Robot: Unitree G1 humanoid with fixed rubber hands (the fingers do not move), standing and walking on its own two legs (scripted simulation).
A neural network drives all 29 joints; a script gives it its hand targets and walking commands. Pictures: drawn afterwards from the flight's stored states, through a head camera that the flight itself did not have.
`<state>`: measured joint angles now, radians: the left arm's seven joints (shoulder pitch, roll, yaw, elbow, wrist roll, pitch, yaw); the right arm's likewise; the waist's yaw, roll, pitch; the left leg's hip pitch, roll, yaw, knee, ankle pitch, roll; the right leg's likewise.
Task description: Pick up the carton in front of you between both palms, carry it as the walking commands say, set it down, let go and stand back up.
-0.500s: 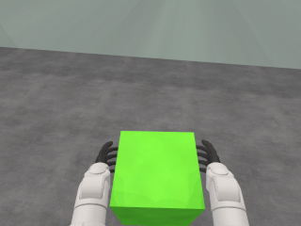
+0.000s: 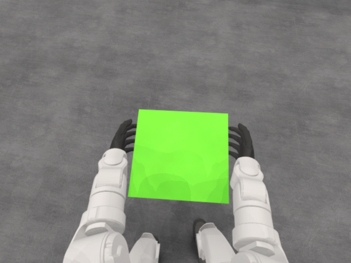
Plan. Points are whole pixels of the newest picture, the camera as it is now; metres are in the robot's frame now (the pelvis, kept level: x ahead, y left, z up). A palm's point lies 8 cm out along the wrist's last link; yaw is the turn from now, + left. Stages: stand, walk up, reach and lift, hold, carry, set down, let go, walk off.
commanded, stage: set down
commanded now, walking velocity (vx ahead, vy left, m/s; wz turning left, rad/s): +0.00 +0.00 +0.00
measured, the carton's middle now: (180, 162) +0.37 -0.01 -0.15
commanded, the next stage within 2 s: none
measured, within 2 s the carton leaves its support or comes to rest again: rests again in 1.92 s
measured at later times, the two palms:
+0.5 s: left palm (138, 149) +0.44 +0.12 -0.21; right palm (232, 164) +0.37 -0.17 -0.21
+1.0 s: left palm (153, 153) +0.47 +0.08 -0.37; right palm (229, 173) +0.38 -0.20 -0.37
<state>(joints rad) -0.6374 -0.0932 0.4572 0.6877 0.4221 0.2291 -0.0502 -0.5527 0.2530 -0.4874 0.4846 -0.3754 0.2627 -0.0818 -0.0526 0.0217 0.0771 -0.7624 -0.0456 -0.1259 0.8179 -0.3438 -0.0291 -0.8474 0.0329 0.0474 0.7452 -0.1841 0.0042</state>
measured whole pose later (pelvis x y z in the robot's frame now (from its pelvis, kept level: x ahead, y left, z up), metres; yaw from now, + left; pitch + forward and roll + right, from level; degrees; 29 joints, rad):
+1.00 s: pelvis -0.05 +0.03 -0.25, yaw +2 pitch +48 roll +0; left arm -1.18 0.11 0.21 0.97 0.16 0.21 0.10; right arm -0.93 0.10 -0.59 0.57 -0.19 0.21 -0.13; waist -0.14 0.06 -0.10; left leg -2.07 -0.17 -0.08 1.83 -0.59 -0.05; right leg -2.15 0.08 0.12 1.72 -0.40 0.10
